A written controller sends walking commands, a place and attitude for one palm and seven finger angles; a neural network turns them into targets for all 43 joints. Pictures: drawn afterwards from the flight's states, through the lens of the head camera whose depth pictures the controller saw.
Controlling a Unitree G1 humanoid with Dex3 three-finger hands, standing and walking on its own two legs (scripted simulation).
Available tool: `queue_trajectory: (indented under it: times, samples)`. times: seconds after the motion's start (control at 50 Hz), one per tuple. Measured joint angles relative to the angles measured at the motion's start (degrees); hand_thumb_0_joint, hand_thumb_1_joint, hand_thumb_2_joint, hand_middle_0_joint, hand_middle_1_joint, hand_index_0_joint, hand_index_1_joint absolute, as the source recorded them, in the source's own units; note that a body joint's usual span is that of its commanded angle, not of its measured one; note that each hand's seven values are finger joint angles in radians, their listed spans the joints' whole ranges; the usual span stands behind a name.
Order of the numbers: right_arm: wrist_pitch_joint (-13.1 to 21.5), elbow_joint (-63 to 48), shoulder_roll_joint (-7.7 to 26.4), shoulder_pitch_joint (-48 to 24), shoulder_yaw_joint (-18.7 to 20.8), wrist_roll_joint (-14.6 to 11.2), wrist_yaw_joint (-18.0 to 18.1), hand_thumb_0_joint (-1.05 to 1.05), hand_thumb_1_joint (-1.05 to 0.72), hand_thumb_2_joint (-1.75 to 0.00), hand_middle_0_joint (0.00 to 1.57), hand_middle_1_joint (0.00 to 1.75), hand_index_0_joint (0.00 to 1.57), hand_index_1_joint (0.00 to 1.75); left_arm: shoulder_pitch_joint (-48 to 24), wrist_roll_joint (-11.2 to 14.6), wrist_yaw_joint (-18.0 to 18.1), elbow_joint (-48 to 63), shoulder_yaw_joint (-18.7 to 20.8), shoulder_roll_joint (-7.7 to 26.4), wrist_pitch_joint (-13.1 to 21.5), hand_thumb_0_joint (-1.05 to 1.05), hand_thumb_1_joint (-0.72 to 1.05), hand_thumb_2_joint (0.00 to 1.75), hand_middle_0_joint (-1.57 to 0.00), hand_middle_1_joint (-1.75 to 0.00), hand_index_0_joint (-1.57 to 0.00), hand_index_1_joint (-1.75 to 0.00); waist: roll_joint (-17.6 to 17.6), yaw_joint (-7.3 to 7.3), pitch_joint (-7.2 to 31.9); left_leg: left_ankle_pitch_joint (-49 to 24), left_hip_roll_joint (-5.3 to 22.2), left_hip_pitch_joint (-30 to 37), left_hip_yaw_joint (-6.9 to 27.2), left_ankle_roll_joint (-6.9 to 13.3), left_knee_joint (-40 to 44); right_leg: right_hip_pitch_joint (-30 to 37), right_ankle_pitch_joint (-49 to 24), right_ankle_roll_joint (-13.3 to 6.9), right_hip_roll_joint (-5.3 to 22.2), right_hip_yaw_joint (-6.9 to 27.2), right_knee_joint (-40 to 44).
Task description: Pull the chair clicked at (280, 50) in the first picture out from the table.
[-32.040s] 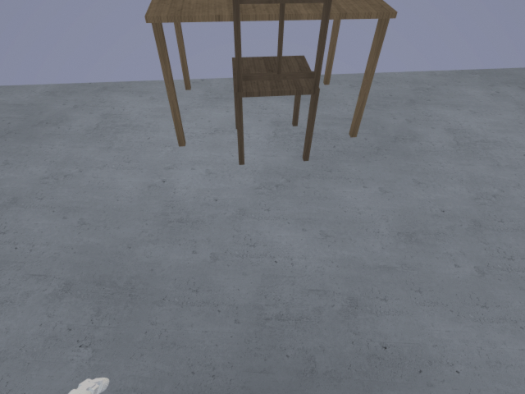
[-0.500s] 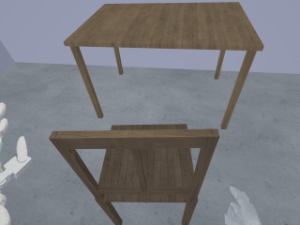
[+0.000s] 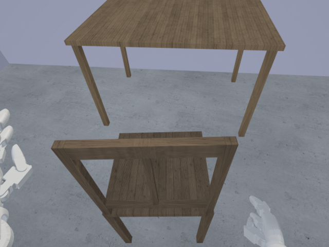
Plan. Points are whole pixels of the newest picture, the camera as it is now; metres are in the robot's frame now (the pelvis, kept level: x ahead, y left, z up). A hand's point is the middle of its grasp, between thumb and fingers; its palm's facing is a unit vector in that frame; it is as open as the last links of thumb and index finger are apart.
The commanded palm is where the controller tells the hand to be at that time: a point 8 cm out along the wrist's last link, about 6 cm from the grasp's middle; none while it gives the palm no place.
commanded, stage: step back with the hand held close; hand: left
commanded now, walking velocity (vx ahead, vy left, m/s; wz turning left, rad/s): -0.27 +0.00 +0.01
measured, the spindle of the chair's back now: (151, 183) +0.30 +0.09 -0.07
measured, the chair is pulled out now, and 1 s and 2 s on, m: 0.59 0.59 0.59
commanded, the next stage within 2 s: none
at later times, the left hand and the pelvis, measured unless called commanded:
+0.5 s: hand (20, 204) +0.14 +0.26 +0.16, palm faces +0.48 -0.74 -0.47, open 7.4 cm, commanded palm +0.09 +0.29 +0.18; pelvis -0.06 -0.01 -0.01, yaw -1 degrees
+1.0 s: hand (4, 222) +0.11 +0.26 +0.16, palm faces +0.50 -0.73 -0.46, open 7.4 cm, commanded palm +0.05 +0.30 +0.18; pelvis -0.09 +0.00 -0.01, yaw +0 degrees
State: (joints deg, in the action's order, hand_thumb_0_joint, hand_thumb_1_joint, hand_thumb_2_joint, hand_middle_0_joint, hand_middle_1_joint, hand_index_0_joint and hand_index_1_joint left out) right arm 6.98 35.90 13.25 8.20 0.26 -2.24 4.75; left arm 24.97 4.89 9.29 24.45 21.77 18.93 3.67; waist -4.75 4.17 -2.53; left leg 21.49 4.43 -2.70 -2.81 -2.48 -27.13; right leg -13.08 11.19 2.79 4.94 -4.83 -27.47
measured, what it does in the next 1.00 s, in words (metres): shifts its weight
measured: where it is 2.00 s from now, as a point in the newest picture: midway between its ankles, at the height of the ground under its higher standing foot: outside the picture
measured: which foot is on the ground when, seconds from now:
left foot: down 0.00-1.00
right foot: down 0.00-1.00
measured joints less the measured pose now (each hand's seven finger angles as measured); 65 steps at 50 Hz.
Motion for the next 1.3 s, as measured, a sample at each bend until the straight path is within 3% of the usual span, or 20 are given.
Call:
queue_trajectory:
  times: [0.14,0.2,0.32,0.5,0.78,1.04,1.3]
  samples:
    - [-2.6,-3.2,-0.1,-1.3,-0.2,0.2,0.2,0.01,-0.91,-0.9,0.2,0.3,0.2,0.3,4.4,-0.2,-0.4,2.1,-0.6,0.6,0.9,0.01,0.89,0.9,-0.2,-0.3,-0.21,-0.3,-0.3,-2.97,-1.3,-1.2,-1.0,-2.9,-1.2,0.5,-0.2,-3.4,-1.8,0.4,0.7,1.5,0.1]
    - [-3.9,-3.3,-0.5,-1.0,0.3,0.0,0.5,0.01,-0.91,-0.9,0.2,0.3,0.2,0.3,7.0,-0.3,-0.6,3.2,-1.0,1.7,0.7,0.01,0.89,0.9,-0.21,-0.3,-0.21,-0.3,-0.2,-3.58,-1.4,-1.5,-1.4,-4.1,-1.4,0.6,-0.7,-4.7,-2.1,0.5,1.0,1.9,-0.5]
    - [-4.7,-2.4,-0.9,0.4,0.6,-0.4,1.3,0.01,-0.91,-0.9,0.2,0.3,0.2,0.3,8.3,0.0,0.4,4.2,0.9,3.4,0.8,0.01,0.89,0.9,-0.21,-0.3,-0.22,-0.3,0.7,-2.95,-1.2,-1.9,-1.6,-6.3,-1.2,0.4,-2.4,-6.8,-2.4,0.1,1.3,2.0,-2.2]
    - [-3.4,-1.5,0.3,1.6,0.3,-0.3,1.8,0.01,-0.91,-0.9,0.2,0.3,0.2,0.3,6.1,-0.6,1.7,2.7,0.4,1.2,0.3,0.01,0.89,0.9,-0.21,-0.3,-0.22,-0.3,0.8,-2.1,0.9,-2.5,-1.2,-10.0,-0.8,0.2,-5.5,-9.5,-3.9,-0.6,1.0,1.8,-3.2]
    - [-1.4,-2.4,0.8,3.8,-0.1,0.2,1.5,0.01,-0.91,-0.9,0.2,0.3,0.2,0.3,6.0,-1.5,2.4,4.6,1.4,3.5,1.7,0.01,0.89,0.9,-0.21,-0.3,-0.22,-0.3,3.2,-3.33,1.7,-4.4,-1.3,-13.7,-0.5,0.5,-6.8,-11.6,-6.3,-0.9,0.8,2.1,-1.5]
    - [-0.5,-0.8,-0.1,3.5,0.0,1.0,1.0,0.01,-0.91,-0.9,0.2,0.3,0.2,0.3,5.5,-2.3,2.7,5.6,2.0,2.7,3.7,0.01,0.89,0.9,-0.21,-0.3,-0.22,-0.3,3.8,-2.69,1.3,-3.6,-1.4,-16.8,0.2,0.8,-9.5,-13.9,-6.7,-0.9,0.8,2.2,-3.0]
    - [0.1,-0.2,-1.2,1.7,0.8,1.4,0.9,0.01,-0.91,-0.9,0.2,0.3,0.2,0.3,5.8,-2.5,2.5,7.7,3.3,3.5,5.6,0.01,0.89,0.9,-0.21,-0.3,-0.22,-0.3,4.7,-3.11,1.7,-2.9,-1.0,-17.6,0.8,0.0,-10.0,-14.8,-5.9,-1.1,0.4,1.7,-3.9]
